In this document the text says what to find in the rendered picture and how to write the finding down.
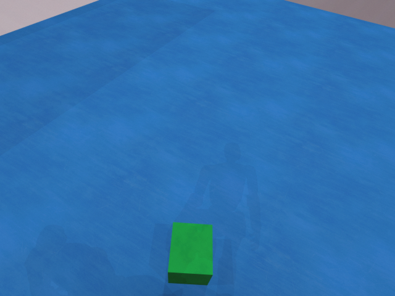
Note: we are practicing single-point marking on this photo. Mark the carton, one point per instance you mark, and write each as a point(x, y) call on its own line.
point(191, 254)

